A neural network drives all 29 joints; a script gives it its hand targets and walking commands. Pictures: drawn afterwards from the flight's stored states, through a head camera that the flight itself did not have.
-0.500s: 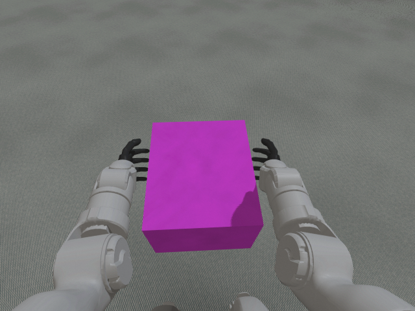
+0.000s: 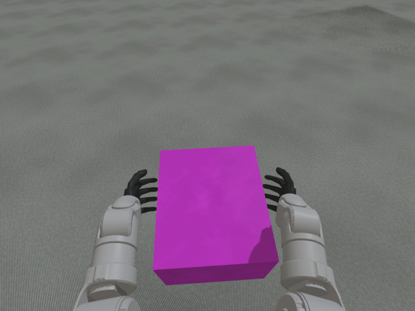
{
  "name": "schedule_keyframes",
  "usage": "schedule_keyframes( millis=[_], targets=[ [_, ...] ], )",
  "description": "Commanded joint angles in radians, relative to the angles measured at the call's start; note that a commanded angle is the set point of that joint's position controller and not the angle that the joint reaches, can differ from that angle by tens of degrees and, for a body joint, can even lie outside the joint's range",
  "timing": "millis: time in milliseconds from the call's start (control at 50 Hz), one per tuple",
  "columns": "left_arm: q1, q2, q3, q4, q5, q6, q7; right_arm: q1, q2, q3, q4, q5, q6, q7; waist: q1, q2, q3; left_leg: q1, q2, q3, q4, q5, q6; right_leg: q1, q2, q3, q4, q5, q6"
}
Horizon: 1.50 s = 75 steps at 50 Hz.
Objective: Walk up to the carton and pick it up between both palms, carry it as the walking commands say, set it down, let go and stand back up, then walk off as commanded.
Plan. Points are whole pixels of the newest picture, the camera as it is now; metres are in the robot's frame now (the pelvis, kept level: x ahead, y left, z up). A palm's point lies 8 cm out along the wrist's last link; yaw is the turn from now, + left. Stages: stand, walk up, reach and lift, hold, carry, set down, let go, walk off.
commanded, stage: reach and lift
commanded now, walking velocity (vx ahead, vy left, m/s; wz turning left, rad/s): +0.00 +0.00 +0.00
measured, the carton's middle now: (211, 213) +0.35 -0.02 -0.03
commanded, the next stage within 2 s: hold in 1.38 s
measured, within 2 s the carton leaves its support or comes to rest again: neither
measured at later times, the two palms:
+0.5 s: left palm (127, 203) +0.32 +0.15 +0.06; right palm (283, 201) +0.31 -0.16 +0.06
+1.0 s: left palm (123, 213) +0.30 +0.16 +0.05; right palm (278, 197) +0.32 -0.15 +0.06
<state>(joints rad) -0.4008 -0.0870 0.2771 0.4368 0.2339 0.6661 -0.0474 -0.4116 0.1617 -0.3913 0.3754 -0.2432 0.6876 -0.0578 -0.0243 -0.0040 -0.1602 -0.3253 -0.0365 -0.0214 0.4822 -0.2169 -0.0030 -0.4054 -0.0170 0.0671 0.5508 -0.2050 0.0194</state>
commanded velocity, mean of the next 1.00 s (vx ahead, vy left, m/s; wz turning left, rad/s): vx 0.00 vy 0.00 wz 0.00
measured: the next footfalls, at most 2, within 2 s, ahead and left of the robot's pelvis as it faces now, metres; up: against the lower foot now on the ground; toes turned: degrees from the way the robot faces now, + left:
none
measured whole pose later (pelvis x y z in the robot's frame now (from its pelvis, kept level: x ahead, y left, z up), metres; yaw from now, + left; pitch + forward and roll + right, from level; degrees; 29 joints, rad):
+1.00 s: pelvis +0.02 +0.00 +0.01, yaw +0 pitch -1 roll +2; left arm -0.27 -0.09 0.28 0.36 0.27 0.74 -0.05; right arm -0.39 0.17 -0.33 0.40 -0.24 0.74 -0.04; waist -0.02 -0.01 -0.15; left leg -0.18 -0.04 -0.02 0.40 -0.21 0.00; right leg -0.27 -0.02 0.07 0.50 -0.21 0.02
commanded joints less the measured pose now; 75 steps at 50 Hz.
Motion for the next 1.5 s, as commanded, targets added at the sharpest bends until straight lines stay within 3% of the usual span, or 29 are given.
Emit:
schedule_keyframes(
  millis=[0,20,80,120,140,160,180,220,260,280,460,480,520,540,660,700,760,820,1040,1060,1140,1180,1200,1220,1260,1280,1400,1420,1480],
  targets=[
    [-0.62,-0.94,-0.528,-0.094,-0.268,-0.003,-0.31,-0.496,1.037,0.628,0.032,0.213,0.064,0.321,-0.008,-0.112,-0.271,0.183,-0.058,-0.026,-0.097,0.043,0.043,0.442,0.085,0.007,-0.185,0.148,-0.001],
    [-0.739,-0.941,-0.552,-0.175,-0.303,-0.006,-0.319,-0.53,1.019,0.662,-0.022,0.22,0.057,0.317,-0.015,-0.035,-0.31,0.127,-0.076,-0.006,-0.108,0.004,0.038,0.525,0.069,0.027,-0.192,0.155,-0.001],
    [-0.606,-0.947,-0.462,-0.005,-0.255,0.025,-0.31,-0.524,0.991,0.622,0.04,0.203,0.078,0.325,0.017,-0.114,-0.164,0.14,-0.062,-0.028,-0.123,0.002,0.042,0.452,0.078,0.014,-0.198,0.106,0.005],
    [-0.66,-0.949,-0.443,-0.034,-0.221,0.02,-0.308,-0.566,0.998,0.627,0.077,0.236,0.078,0.35,0.083,0.002,-0.146,0.154,-0.067,-0.003,-0.134,-0.049,0.035,0.449,0.066,0.013,-0.208,-0.011,-0.015],
    [-0.725,-0.959,-0.454,-0.056,-0.24,0.006,-0.305,-0.592,0.999,0.575,0.119,0.222,0.072,0.361,0.022,-0.082,-0.125,0.167,-0.048,-0.025,-0.128,-0.047,0.047,0.353,0.069,0.004,-0.209,-0.034,-0.013],
    [-0.73,-0.98,-0.447,-0.028,-0.222,0.013,-0.305,-0.594,1.01,0.582,0.129,0.233,0.068,0.367,0.034,0.032,-0.156,0.187,-0.053,-0.007,-0.141,-0.143,0.026,0.368,0.079,-0.019,-0.203,-0.114,-0.022],
    [-0.738,-0.984,-0.46,-0.06,-0.253,0.004,-0.295,-0.592,0.996,0.56,0.141,0.217,0.065,0.373,-0.004,-0.084,-0.076,0.182,-0.029,-0.042,-0.134,-0.093,0.05,0.312,0.081,-0.018,-0.202,-0.076,-0.021],
    [-0.704,-0.958,-0.38,0.043,-0.177,0.022,-0.295,-0.644,0.985,0.542,0.173,0.2,0.057,0.384,0.073,-0.007,-0.077,0.152,-0.046,-0.004,-0.144,-0.142,0.034,0.359,0.081,-0.026,-0.202,-0.135,-0.026],
    [-0.638,-0.985,-0.385,0.068,-0.183,0.006,-0.298,-0.667,0.974,0.585,0.066,0.232,0.027,0.388,0.055,0.042,-0.091,0.133,-0.055,0.002,-0.144,-0.131,0.029,0.39,0.072,-0.008,-0.196,-0.077,-0.028],
    [-0.716,-1.039,-0.448,-0.02,-0.241,-0.015,-0.295,-0.695,0.999,0.606,0.05,0.249,0.02,0.394,0.013,-0.049,-0.149,0.151,-0.034,-0.036,-0.139,-0.087,0.042,0.374,0.078,-0.015,-0.176,-0.033,-0.021],
    [-0.539,-1.032,-0.469,-0.086,-0.239,-0.006,-0.274,-0.602,1.02,0.687,-0.034,0.278,0.03,0.386,0.078,-0.009,-0.263,0.252,-0.061,-0.019,-0.122,0.186,0.022,0.455,0.078,-0.006,-0.172,0.247,-0.003],
    [-0.589,-1.046,-0.501,-0.118,-0.268,0.003,-0.277,-0.556,1.005,0.665,0.002,0.258,0.043,0.377,0.009,-0.079,-0.237,0.288,-0.048,-0.039,-0.117,0.157,0.02,0.389,0.09,-0.027,-0.178,0.198,0.002],
    [-0.619,-1.022,-0.498,-0.118,-0.249,0.006,-0.274,-0.477,0.974,0.61,0.078,0.229,0.052,0.371,0.006,-0.024,-0.166,0.257,-0.049,-0.041,-0.142,0.111,0.014,0.383,0.087,-0.017,-0.198,0.146,-0.007],
    [-0.582,-1.029,-0.426,-0.043,-0.214,0.014,-0.279,-0.646,0.972,0.631,0.003,0.24,0.042,0.382,0.083,-0.025,-0.134,0.202,-0.053,-0.023,-0.142,0.051,0.024,0.373,0.092,-0.035,-0.188,0.073,-0.002],
    [-0.521,-1.016,-0.501,-0.126,-0.251,0.023,-0.273,-0.477,0.985,0.668,0.019,0.266,0.056,0.377,0.057,0.03,-0.216,0.244,-0.053,-0.023,-0.153,0.162,0.006,0.43,0.091,-0.016,-0.191,0.202,-0.003],
    [-0.586,-1.011,-0.539,-0.188,-0.293,0.01,-0.27,-0.447,1.028,0.676,0.045,0.255,0.067,0.379,0.023,-0.121,-0.225,0.279,-0.04,-0.05,-0.143,0.14,0.031,0.395,0.094,-0.007,-0.181,0.202,0.003],
    [-0.565,-0.95,-0.532,-0.25,-0.265,0.008,-0.27,-0.429,1.023,0.7,0.007,0.266,0.057,0.369,0.096,0.01,-0.24,0.243,-0.07,-0.017,-0.145,0.207,0.016,0.485,0.068,0.021,-0.184,0.34,0.018],
    [-0.502,-0.977,-0.593,-0.274,-0.284,0.03,-0.264,-0.326,1.025,0.664,0.026,0.258,0.072,0.365,0.031,-0.005,-0.211,0.29,-0.049,-0.046,-0.145,0.266,0.005,0.431,0.086,0.002,-0.182,0.374,0.007],
    [-0.459,-0.961,-0.604,-0.27,-0.28,0.028,-0.27,-0.322,1.013,0.723,-0.031,0.275,0.058,0.355,0.064,-0.021,-0.211,0.251,-0.057,-0.032,-0.171,0.245,0.002,0.513,0.108,-0.006,-0.196,0.334,0.012],
    [-0.496,-0.998,-0.659,-0.327,-0.317,0.023,-0.261,-0.35,1.012,0.753,-0.114,0.28,0.05,0.353,-0.008,-0.036,-0.31,0.299,-0.055,-0.05,-0.145,0.287,0.008,0.496,0.094,0.006,-0.175,0.408,0.005],
    [-0.493,-0.967,-0.602,-0.268,-0.29,0.041,-0.265,-0.328,1.01,0.719,-0.04,0.246,0.081,0.338,0.039,-0.07,-0.187,0.245,-0.039,-0.041,-0.16,0.143,0.021,0.451,0.098,-0.011,-0.193,0.211,0.006],
    [-0.444,-0.947,-0.586,-0.23,-0.249,0.044,-0.254,-0.365,0.966,0.717,-0.061,0.254,0.067,0.344,0.069,0.034,-0.11,0.186,-0.053,-0.037,-0.17,0.113,0.014,0.444,0.093,0.0,-0.192,0.182,-0.016],
    [-0.502,-0.942,-0.65,-0.336,-0.281,0.033,-0.251,-0.258,0.974,0.693,-0.001,0.25,0.073,0.354,-0.001,0.005,-0.107,0.252,-0.04,-0.047,-0.162,0.171,0.008,0.377,0.096,-0.001,-0.199,0.223,-0.011],
    [-0.498,-0.934,-0.593,-0.266,-0.259,0.043,-0.257,-0.317,0.966,0.676,-0.005,0.231,0.076,0.345,0.056,0.016,-0.13,0.222,-0.041,-0.037,-0.166,0.155,0.009,0.428,0.093,-0.001,-0.198,0.201,-0.01],
    [-0.458,-0.919,-0.608,-0.247,-0.271,0.05,-0.265,-0.259,0.988,0.667,0.04,0.235,0.088,0.345,0.007,-0.034,-0.092,0.248,-0.045,-0.044,-0.172,0.092,0.014,0.412,0.087,-0.001,-0.222,0.159,-0.004],
    [-0.509,-0.916,-0.56,-0.209,-0.234,0.042,-0.274,-0.344,0.962,0.658,0.003,0.221,0.077,0.348,0.064,0.037,-0.043,0.203,-0.055,-0.018,-0.187,0.02,0.013,0.371,0.09,-0.001,-0.227,0.059,-0.013],
    [-0.587,-0.945,-0.616,-0.276,-0.287,0.02,-0.265,-0.328,1.005,0.656,0.071,0.237,0.06,0.369,0.011,-0.016,-0.046,0.195,-0.048,-0.041,-0.182,-0.03,0.026,0.368,0.095,-0.012,-0.217,0.005,-0.02],
    [-0.564,-0.933,-0.57,-0.226,-0.256,0.021,-0.269,-0.378,0.983,0.656,0.044,0.236,0.061,0.366,0.066,0.006,-0.047,0.168,-0.052,-0.027,-0.19,-0.013,0.025,0.387,0.091,-0.009,-0.215,0.003,-0.021],
    [-0.573,-0.948,-0.575,-0.209,-0.248,0.018,-0.273,-0.368,0.961,0.624,0.063,0.223,0.048,0.366,0.049,0.065,-0.061,0.188,-0.042,-0.035,-0.18,-0.037,0.016,0.37,0.082,-0.002,-0.215,-0.008,-0.035]
  ],
)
